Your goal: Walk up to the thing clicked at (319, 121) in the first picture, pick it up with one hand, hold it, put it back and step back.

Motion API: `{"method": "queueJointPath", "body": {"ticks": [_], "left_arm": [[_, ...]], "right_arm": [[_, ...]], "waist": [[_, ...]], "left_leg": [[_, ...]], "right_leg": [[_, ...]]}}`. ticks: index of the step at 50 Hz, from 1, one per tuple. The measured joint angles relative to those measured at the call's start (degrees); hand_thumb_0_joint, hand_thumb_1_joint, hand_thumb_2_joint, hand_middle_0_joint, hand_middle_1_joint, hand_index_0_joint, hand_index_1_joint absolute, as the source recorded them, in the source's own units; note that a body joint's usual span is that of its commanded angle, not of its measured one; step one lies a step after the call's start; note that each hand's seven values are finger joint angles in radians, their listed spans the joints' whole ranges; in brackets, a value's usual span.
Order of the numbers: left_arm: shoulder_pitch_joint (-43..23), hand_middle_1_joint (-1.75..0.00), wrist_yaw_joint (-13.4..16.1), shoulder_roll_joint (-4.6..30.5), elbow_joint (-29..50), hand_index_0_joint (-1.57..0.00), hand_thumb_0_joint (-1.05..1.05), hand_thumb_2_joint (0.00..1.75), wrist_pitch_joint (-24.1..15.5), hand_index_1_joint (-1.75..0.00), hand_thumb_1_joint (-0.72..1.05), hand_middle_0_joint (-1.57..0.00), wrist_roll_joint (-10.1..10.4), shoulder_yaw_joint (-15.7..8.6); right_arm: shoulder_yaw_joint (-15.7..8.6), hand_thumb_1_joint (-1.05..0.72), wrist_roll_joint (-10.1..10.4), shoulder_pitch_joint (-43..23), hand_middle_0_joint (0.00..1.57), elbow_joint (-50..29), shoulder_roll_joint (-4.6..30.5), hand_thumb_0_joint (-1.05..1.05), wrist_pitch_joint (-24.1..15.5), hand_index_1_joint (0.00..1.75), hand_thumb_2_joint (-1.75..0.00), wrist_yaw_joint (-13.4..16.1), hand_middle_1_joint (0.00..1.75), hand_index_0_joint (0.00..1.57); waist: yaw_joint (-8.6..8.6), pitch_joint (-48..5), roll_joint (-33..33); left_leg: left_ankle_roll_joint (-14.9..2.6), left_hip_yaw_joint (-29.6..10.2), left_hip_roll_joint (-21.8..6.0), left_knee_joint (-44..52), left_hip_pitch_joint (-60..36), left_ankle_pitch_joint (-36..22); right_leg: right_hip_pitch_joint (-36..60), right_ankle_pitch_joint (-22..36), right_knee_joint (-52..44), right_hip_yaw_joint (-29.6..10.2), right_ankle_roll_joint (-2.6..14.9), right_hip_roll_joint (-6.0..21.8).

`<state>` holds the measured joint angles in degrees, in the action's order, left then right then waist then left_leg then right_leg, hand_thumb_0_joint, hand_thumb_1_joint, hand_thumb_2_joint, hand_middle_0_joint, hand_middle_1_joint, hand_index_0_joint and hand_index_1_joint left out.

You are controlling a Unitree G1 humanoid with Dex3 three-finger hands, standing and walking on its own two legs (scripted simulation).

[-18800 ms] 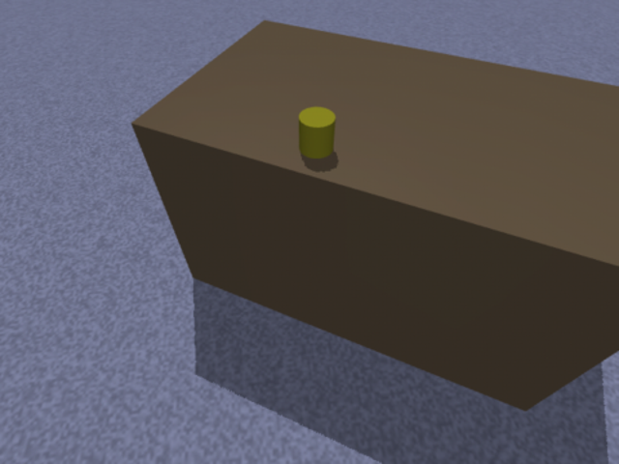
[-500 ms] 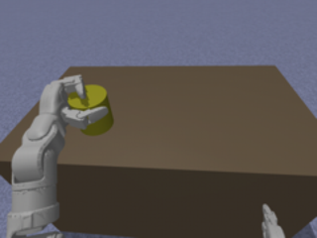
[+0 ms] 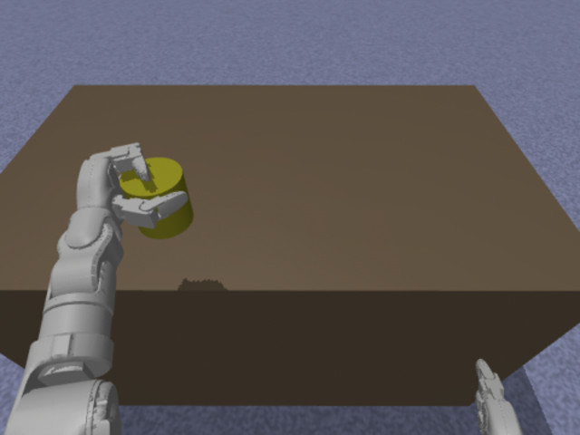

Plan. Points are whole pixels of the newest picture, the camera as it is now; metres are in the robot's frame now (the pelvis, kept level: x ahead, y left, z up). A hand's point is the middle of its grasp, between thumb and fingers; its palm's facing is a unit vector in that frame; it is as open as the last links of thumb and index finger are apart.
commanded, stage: crouch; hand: left
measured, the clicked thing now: (159, 198) +0.41 +0.19 +0.12
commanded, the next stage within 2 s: lower in 0.48 s
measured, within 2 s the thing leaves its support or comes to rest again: rests again in 1.44 s
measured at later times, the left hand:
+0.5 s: hand (158, 190) +0.44 +0.20 +0.11, palm faces +0.14 -0.99 +0.00, open 6.7 cm
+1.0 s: hand (170, 208) +0.45 +0.20 +0.06, palm faces +0.15 -0.99 +0.01, open 6.8 cm
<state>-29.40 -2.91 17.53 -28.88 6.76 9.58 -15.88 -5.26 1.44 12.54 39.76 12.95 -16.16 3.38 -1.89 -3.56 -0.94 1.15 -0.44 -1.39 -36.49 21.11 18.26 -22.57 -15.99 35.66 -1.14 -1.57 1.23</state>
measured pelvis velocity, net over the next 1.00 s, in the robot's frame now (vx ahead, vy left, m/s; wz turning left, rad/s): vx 0.00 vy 0.00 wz -0.01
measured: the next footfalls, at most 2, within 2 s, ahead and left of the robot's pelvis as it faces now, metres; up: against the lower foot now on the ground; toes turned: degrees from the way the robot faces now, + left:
none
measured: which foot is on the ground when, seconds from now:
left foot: down 0.00-1.00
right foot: down 0.00-1.00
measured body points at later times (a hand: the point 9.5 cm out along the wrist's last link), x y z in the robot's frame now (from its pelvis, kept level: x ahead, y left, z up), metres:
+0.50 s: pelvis +0.01 +0.00 -0.01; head +0.04 +0.01 +0.44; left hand +0.42 +0.26 +0.11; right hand +0.16 -0.26 -0.07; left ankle +0.01 +0.13 -0.72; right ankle +0.03 -0.14 -0.72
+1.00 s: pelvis +0.00 +0.00 -0.03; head +0.06 +0.02 +0.41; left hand +0.44 +0.26 +0.06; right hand +0.15 -0.26 -0.08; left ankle +0.01 +0.13 -0.72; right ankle +0.03 -0.14 -0.72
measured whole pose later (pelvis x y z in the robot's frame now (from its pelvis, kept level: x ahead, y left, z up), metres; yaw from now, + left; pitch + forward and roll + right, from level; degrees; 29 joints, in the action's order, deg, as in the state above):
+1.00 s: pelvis +0.00 +0.00 -0.03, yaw -1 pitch +13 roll -1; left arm -37.6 -5.2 21.7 -51.2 -14.6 7.9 -19.7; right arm -3.1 -0.1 17.4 18.6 12.8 -5.4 2.0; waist -6.2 -5.4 0.5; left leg 1.0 -0.7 -2.1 -51.8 40.4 24.3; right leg -41.3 -20.9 49.3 -1.3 -1.7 0.3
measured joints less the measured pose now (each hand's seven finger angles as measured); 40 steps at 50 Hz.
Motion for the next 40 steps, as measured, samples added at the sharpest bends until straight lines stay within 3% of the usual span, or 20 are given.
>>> {"method": "queueJointPath", "body": {"ticks": [15,40], "left_arm": [[-3.0,-1.05,-1.5,1.6,-11.1,-1.37,-0.01,0.98,-10.3,-1.45,-0.41,-0.58,0.1,-0.6],[-8.1,-1.04,-2.7,4.2,-21.0,-1.36,-0.01,0.98,-17.8,-1.44,-0.42,-0.59,-1.1,-3.0]], "right_arm": [[0.6,0.53,0.1,0.8,0.05,-5.9,-0.2,-0.01,5.1,0.05,-0.05,0.1,0.05,0.06],[1.9,0.51,-0.9,3.6,0.05,-16.1,-0.2,-0.01,10.0,0.05,-0.06,-1.0,0.05,0.06]], "waist": [[-0.97,-0.6,0.4],[-3.33,-1.3,1.1]], "left_leg": [[-0.17,0.1,-0.1,-2.4,3.6,1.4],[-0.21,0.2,-0.6,-11.1,14.5,4.4]], "right_leg": [[-3.5,-1.1,1.9,-0.2,-0.15,-0.1],[-14.3,-3.4,9.9,-0.5,-0.2,-0.7]]}}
